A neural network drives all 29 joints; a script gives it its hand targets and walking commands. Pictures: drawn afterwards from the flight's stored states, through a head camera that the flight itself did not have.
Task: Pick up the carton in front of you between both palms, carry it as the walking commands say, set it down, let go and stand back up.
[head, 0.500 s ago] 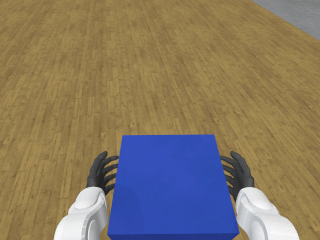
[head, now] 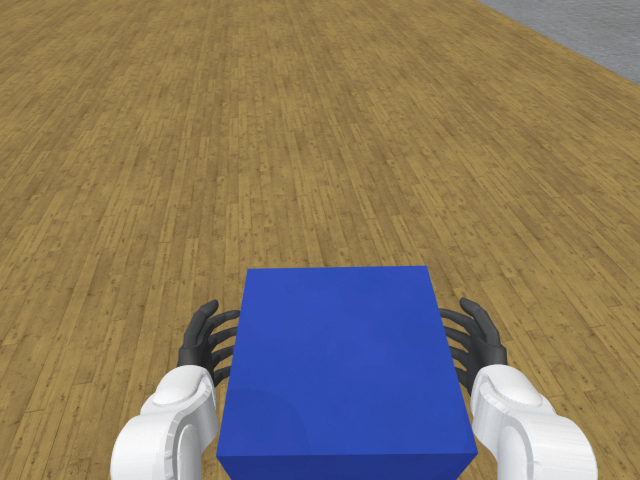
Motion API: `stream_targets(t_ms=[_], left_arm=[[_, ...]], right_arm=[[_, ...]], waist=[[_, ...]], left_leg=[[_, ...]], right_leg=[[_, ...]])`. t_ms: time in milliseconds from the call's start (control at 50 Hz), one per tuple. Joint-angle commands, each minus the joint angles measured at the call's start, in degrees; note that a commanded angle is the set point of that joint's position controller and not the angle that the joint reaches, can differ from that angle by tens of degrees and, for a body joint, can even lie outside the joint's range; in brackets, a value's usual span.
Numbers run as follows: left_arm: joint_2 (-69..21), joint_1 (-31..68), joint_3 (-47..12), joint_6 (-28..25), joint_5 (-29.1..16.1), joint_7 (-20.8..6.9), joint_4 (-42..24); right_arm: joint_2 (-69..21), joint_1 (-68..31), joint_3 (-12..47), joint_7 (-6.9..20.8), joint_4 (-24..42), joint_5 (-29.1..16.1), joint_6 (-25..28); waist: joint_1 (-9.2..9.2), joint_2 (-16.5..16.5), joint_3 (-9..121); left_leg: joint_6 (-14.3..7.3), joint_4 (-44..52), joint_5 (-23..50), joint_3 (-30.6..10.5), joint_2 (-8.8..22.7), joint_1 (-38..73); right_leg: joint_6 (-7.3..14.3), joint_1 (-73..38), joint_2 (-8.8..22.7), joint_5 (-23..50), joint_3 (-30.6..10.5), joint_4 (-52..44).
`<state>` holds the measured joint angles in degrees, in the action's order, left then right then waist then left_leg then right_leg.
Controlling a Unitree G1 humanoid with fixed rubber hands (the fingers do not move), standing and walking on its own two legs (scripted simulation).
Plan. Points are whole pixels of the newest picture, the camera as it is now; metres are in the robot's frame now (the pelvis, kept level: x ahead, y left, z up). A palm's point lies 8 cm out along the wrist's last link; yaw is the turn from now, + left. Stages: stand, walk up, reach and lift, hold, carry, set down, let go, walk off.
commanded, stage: carry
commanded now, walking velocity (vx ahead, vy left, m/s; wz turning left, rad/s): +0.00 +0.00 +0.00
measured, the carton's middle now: (338, 397) +0.24 +0.00 +0.02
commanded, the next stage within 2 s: hold in 1.28 s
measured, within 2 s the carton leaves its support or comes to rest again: neither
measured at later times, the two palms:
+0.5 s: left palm (199, 363) +0.25 +0.17 +0.06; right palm (458, 363) +0.25 -0.14 +0.06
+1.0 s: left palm (212, 370) +0.27 +0.16 +0.02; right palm (450, 371) +0.26 -0.14 +0.02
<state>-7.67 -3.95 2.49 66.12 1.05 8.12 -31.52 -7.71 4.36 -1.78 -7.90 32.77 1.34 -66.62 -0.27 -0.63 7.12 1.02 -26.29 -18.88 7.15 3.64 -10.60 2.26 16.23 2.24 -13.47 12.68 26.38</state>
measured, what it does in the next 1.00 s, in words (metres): stands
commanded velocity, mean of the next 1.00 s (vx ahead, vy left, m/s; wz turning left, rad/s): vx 0.00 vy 0.00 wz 0.00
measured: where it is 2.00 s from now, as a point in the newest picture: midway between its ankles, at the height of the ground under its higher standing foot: outside the picture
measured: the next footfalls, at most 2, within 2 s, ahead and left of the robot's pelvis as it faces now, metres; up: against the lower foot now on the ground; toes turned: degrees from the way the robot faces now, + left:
none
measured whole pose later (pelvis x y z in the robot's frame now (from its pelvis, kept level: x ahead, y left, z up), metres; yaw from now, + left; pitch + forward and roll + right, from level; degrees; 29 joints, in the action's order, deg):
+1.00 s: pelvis -0.02 +0.01 +0.00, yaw +0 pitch +2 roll +0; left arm -7.7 9.7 8.9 38.7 12.1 2.1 9.4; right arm -7.6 -9.3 -8.1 -2.0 -8.5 11.9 -38.9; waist 0.0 -0.4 3.4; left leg -0.2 -27.5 -18.4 8.8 2.8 -10.9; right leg 1.3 17.0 3.7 -12.8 11.1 28.1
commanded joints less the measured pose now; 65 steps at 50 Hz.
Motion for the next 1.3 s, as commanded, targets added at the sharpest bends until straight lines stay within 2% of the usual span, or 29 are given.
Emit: stream_targets(t_ms=[0,80,200,300,400,460,640,820,940,1060,1140,1260,1280], left_arm=[[-35.34,16.2,-31.01,0.39,-9.75,-1.41,-4.62],[-37.01,17.66,-31.08,0.09,-9.92,-1.28,-5.17],[-37.44,17.17,-32.09,-0.81,-9.93,-1.91,-5.49],[-35.3,17.86,-32.88,-1.75,-9.2,-4.08,-2.5],[-30.86,20.35,-30.14,-4.14,-7.28,-5.94,2.76],[-31.23,22.29,-29.4,-5.96,-6.67,-7.01,5.64],[-31.08,26.43,-25.15,-13.32,-3.01,-9.94,16.95],[-32.64,33.32,-20.85,-24.57,0.39,-13.62,30.75],[-38.91,38.37,-22.43,-30.62,-0.2,-16.25,35.86],[-47.65,39.57,-27.65,-28.26,-2.86,-18.13,32.33],[-47.34,37.03,-25.61,-26.0,-1.72,-18.43,33.93],[-48.78,39.18,-25.66,-26.02,-2.18,-18.93,33.99],[-50.02,32.38,-24.19,-26.1,-1.69,-18.89,33.65]], right_arm=[[-35.28,-15.76,29.99,0.95,2.85,-9.28,0.18],[-36.82,-17.54,30.58,1.12,3.72,-10.22,0.61],[-37.14,-16.97,31.6,1.71,3.89,-10.05,1.46],[-35.08,-17.33,32.15,3.63,0.95,-8.64,2.31],[-30.28,-19.72,29.57,5.38,-4.09,-6.95,4.67],[-30.77,-21.65,29.11,6.43,-6.78,-6.45,6.6],[-30.75,-26.31,25.07,9.47,-18.35,-2.92,14.14],[-33.16,-33.01,20.6,13.11,-31.56,0.07,25.09],[-39.05,-38.06,22.12,15.61,-36.67,-0.23,30.82],[-47.77,-39.09,27.35,17.6,-33.79,-2.95,28.53],[-47.27,-36.82,25.38,17.98,-35.1,-1.76,26.35],[-48.74,-38.65,25.23,18.45,-35.35,-1.99,26.32],[-49.35,-30.88,24.39,18.25,-33.75,-2.46,26.31]], waist=[[0.15,-1.22,10.22],[0.25,-1.48,10.02],[0.35,-0.84,11.02],[0.43,-0.5,9.73],[0.45,0.0,8.06],[0.44,0.03,7.72],[0.33,0.03,7.11],[0.32,0.22,8.51],[0.29,0.62,10.15],[0.34,0.58,12.3],[0.35,0.54,12.15],[0.34,0.52,10.78],[0.96,-2.93,6.45]], left_leg=[[-0.25,-0.56,36.75,-3.87,6.65,2.08],[-0.46,-1.2,39.61,-3.77,6.72,2.35],[-0.74,-2.11,38.84,-3.4,6.29,3.03],[-0.92,-1.5,35.12,-3.28,6.24,3.1],[-1.18,0.25,29.94,-3.22,6.15,2.66],[-1.33,1.19,27.06,-3.25,6.07,2.35],[-1.71,2.87,19.74,-3.33,5.85,0.92],[-2.08,3.2,15.51,-3.37,5.53,0.85],[-2.07,2.79,14.38,-3.66,5.39,0.82],[-1.81,1.6,16.37,-3.78,5.45,1.07],[-1.74,1.11,17.3,-3.67,5.54,0.76],[-1.89,1.75,14.84,-3.82,5.52,-0.3],[-2.05,4.4,34.28,-12.8,-8.13,1.64]], right_leg=[[-1.13,-8.59,7.77,31.67,-6.32,3.28],[-1.55,-8.07,7.23,29.58,-6.07,4.34],[-1.53,-8.65,7.2,30.14,-6.33,5.3],[-1.57,-7.97,7.37,27.54,-6.69,4.4],[-1.38,-7.84,7.49,24.79,-6.99,2.91],[-1.28,-8.22,7.51,23.07,-7.17,2.1],[-0.93,-8.04,7.67,18.1,-7.56,0.02],[-0.64,-7.54,7.62,15.3,-7.9,-1.02],[-0.56,-7.76,7.67,15.36,-8.03,-0.94],[-0.54,-8.12,7.83,17.52,-8.22,-0.07],[-0.61,-7.67,7.85,18.55,-8.11,0.37],[-0.64,-6.7,7.73,16.28,-8.29,-0.25],[-1.03,-20.61,-5.84,36.72,-17.52,-1.76]])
